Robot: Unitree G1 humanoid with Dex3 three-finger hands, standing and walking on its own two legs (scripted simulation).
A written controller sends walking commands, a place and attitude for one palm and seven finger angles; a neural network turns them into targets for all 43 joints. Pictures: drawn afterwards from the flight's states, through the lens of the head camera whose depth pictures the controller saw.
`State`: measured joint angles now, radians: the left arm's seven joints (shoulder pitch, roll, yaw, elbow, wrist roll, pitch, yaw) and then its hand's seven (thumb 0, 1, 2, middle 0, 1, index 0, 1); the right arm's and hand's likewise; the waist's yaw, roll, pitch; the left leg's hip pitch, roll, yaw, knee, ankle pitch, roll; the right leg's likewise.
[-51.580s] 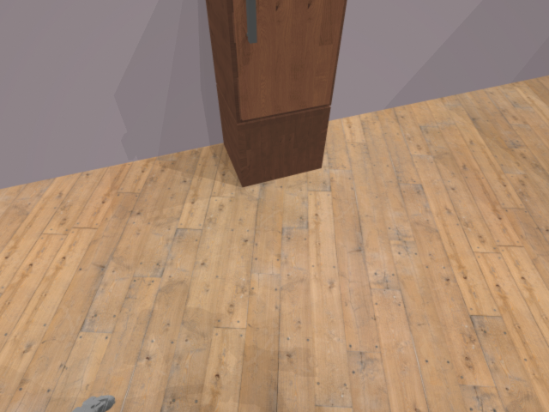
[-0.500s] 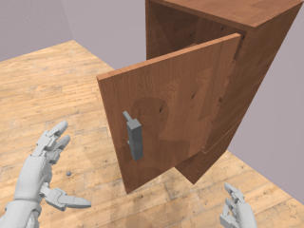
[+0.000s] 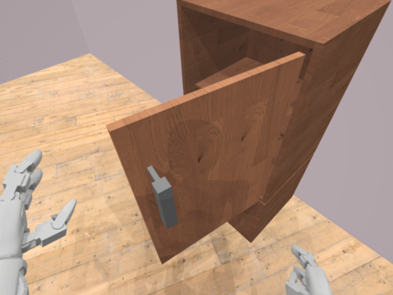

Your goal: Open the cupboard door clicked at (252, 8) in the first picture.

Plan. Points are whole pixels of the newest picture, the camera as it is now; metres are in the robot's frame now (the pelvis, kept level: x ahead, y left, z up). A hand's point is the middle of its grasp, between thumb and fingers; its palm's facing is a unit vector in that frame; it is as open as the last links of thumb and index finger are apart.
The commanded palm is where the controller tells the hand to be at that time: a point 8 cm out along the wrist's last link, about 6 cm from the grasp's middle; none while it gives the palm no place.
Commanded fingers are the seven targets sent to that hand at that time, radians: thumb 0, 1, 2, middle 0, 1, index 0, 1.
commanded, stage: draw the hand back to the body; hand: left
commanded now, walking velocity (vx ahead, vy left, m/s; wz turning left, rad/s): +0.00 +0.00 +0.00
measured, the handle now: (161, 197) +0.28 +0.11 +0.07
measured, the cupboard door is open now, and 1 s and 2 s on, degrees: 79 79 79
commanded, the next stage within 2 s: step back with the hand held close in 0.48 s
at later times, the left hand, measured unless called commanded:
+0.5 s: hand (55, 214) +0.19 +0.25 +0.15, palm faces +0.44 -0.79 -0.42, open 7.5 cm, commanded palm +0.14 +0.28 +0.17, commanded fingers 0.00 0.90 0.90 -0.20 -0.30 -0.20 -0.30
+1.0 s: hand (25, 239) +0.15 +0.27 +0.14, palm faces +0.30 -0.80 -0.52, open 7.4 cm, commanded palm +0.08 +0.31 +0.18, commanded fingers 0.00 0.90 0.90 -0.20 -0.30 -0.20 -0.30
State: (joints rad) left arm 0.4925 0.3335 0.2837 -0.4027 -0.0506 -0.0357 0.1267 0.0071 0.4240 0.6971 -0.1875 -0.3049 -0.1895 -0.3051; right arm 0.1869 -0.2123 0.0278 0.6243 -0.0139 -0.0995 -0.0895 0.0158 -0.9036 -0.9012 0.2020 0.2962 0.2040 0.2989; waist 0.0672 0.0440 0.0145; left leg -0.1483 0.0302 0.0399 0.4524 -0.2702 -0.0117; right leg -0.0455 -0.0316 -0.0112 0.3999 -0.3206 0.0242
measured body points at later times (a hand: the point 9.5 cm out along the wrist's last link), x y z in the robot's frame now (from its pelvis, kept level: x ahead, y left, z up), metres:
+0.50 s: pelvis +0.00 -0.02 +0.00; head -0.01 -0.04 +0.45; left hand +0.16 +0.29 +0.17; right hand +0.19 -0.24 -0.09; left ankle -0.02 +0.13 -0.74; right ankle -0.07 -0.13 -0.74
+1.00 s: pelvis -0.07 +0.02 +0.00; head -0.03 +0.02 +0.45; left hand +0.13 +0.31 +0.17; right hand +0.11 -0.23 -0.08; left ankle -0.02 +0.13 -0.74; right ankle -0.07 -0.13 -0.74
